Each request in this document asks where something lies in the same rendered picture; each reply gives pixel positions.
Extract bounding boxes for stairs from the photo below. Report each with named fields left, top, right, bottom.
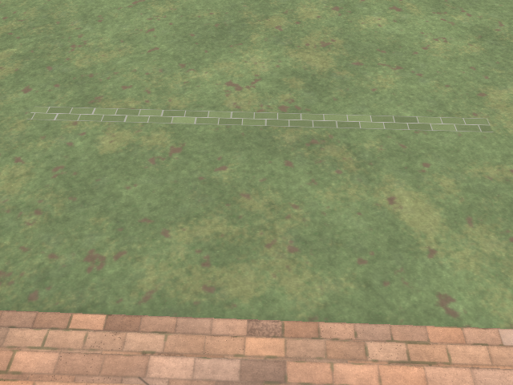
left=0, top=310, right=513, bottom=385

